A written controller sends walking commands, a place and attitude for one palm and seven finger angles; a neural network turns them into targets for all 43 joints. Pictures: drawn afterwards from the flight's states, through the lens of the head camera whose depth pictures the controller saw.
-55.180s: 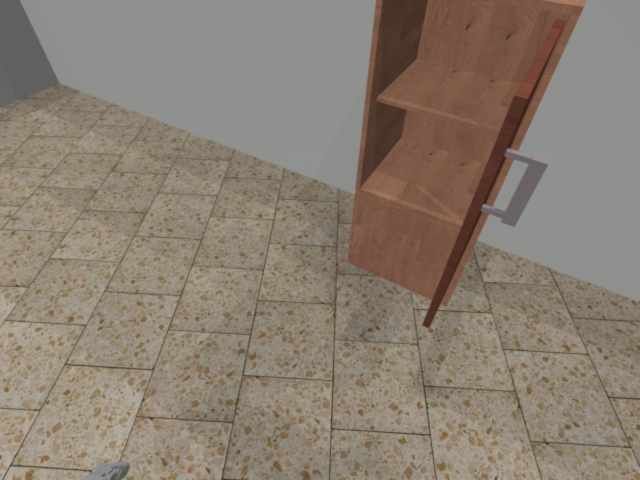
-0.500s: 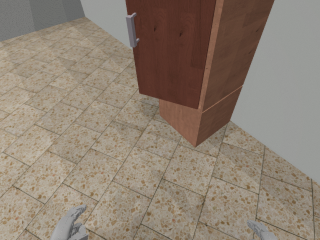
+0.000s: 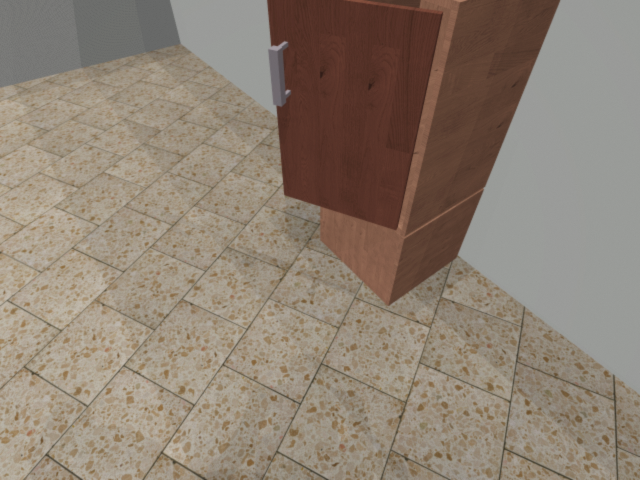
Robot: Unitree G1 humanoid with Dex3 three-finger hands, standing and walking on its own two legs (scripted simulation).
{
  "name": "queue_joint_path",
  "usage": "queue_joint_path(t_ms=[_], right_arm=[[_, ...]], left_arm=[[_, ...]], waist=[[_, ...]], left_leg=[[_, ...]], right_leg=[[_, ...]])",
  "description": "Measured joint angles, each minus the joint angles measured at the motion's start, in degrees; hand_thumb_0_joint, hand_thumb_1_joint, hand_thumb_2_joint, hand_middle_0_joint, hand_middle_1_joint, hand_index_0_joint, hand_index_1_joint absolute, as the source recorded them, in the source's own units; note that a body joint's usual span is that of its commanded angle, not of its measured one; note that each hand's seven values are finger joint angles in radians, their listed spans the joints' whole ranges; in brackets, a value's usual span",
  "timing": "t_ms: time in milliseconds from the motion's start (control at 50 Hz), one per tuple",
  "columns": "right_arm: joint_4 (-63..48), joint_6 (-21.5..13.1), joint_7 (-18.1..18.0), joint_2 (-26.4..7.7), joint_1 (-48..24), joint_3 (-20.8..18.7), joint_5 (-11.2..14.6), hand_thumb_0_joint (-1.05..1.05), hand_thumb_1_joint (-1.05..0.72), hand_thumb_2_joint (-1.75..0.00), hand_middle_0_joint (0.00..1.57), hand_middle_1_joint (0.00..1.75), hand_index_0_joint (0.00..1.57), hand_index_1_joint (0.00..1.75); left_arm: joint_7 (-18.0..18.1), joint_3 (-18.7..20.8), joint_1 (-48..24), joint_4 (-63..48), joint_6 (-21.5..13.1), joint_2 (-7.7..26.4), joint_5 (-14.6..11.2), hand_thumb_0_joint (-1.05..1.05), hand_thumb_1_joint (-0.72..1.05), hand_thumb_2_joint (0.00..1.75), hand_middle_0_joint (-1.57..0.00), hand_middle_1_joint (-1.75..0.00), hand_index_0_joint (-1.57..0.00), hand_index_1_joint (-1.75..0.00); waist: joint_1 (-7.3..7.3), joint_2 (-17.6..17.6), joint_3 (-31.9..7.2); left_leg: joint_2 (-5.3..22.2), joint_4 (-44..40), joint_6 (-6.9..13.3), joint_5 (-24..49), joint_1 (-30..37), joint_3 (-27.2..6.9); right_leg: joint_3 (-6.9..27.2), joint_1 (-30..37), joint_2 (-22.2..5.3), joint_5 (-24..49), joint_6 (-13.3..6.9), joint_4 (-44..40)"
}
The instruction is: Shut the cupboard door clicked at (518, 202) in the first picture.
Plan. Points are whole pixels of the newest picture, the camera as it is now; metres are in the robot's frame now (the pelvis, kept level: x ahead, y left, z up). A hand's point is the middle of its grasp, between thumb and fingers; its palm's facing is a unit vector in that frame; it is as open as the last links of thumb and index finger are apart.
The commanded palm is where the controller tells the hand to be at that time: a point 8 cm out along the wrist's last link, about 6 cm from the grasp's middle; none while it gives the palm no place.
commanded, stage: let the arm hang, fingers relaxed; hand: left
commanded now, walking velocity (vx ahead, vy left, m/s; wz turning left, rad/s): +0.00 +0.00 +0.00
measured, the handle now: (281, 73) +0.97 +0.16 +0.06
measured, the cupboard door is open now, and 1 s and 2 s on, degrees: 28 28 28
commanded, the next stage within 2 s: look to check the result in 0.38 s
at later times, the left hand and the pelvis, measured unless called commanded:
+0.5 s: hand out of the picture +0.07 +0.22 -0.16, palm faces -0.01 -0.96 -0.29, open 7.4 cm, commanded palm none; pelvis +0.02 -0.01 +0.00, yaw +0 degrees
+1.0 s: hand out of the picture +0.09 +0.21 -0.16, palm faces +0.00 -0.95 -0.32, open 7.4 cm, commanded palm none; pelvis +0.04 -0.02 +0.01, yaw +0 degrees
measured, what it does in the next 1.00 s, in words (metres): stands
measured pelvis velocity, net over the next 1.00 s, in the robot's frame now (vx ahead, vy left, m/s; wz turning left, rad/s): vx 0.04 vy -0.02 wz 0.01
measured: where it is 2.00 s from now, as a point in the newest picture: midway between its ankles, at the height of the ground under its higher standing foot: outside the picture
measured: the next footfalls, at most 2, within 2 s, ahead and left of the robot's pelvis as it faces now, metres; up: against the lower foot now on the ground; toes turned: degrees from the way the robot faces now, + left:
right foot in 1.84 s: +0.10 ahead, -0.13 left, +0.00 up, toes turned +26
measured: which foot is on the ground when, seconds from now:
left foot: down 0.00-1.00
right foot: down 0.00-1.00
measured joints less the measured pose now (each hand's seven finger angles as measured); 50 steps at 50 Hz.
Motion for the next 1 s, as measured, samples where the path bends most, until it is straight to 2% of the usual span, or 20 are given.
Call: queue_joint_path(t_ms=[180,460,700,1000], right_arm=[[1.0,-0.6,0.1,-1.4,-2.2,-0.3,-0.1,0.01,-0.90,-0.90,0.20,0.30,0.20,0.30],[1.8,-1.1,0.1,-4.2,-5.0,-0.2,0.1,0.01,-0.90,-0.90,0.20,0.30,0.20,0.30],[2.0,-1.0,0.3,-4.8,-7.2,0.3,0.2,0.01,-0.90,-0.90,0.20,0.30,0.20,0.30],[2.3,-0.9,0.3,-4.9,-7.9,0.5,0.2,0.01,-0.90,-0.90,0.20,0.30,0.21,0.30]], left_arm=[[-0.2,-0.1,-4.1,-0.4,-0.6,0.4,0.1,0.01,0.91,0.90,-0.20,-0.30,-0.20,-0.30],[-0.6,-0.3,-8.0,0.0,-1.3,1.6,-0.1,0.00,0.91,0.90,-0.20,-0.30,-0.20,-0.30],[-0.6,-0.4,-9.2,0.5,-1.4,3.1,-0.3,0.01,0.91,0.90,-0.20,-0.30,-0.20,-0.30],[-0.4,-0.6,-9.1,0.8,-1.6,2.8,-0.3,0.01,0.91,0.90,-0.20,-0.30,-0.20,-0.30]], waist=[[-0.16,-1.1,-0.9],[-0.70,-1.7,0.1],[-0.43,-1.0,0.3],[-0.29,-1.0,0.5]], left_leg=[[-0.3,-1.7,0.0,0.6,1.0,0.4],[-0.1,-4.1,-0.7,0.9,3.1,-0.1],[0.3,-5.4,-1.3,0.6,4.7,-0.6],[0.8,-6.1,-2.2,0.1,5.9,-1.0]], right_leg=[[0.4,0.3,-0.2,0.1,0.1,-0.4],[0.0,2.8,0.2,0.4,-0.2,-3.3],[-0.4,4.7,0.6,0.3,-0.7,-5.1],[-0.7,6.1,1.2,-0.2,-1.4,-6.2]])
